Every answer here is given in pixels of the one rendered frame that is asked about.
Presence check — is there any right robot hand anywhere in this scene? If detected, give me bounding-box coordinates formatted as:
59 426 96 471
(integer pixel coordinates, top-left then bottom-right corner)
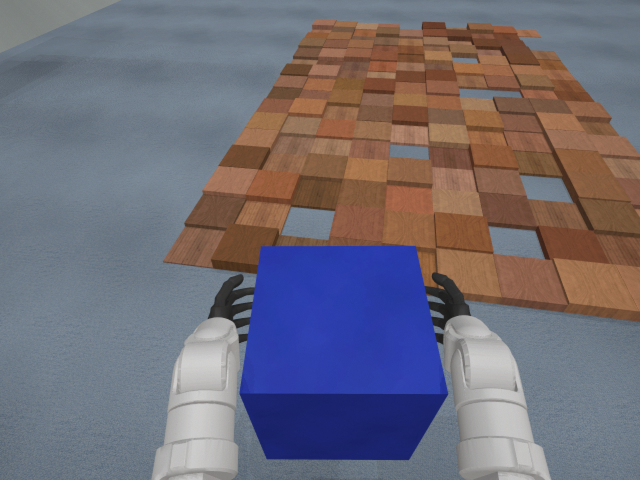
425 272 471 344

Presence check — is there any left robot hand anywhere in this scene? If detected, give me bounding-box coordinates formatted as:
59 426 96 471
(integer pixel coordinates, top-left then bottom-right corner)
208 274 255 343

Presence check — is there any left robot forearm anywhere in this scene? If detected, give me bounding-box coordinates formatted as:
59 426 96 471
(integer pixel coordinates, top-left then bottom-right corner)
151 317 240 480

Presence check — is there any right robot forearm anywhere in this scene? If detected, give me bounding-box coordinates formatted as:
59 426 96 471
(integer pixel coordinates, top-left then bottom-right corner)
443 315 551 480

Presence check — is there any carton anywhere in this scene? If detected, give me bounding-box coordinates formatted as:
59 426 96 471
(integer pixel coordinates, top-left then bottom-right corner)
239 246 448 460

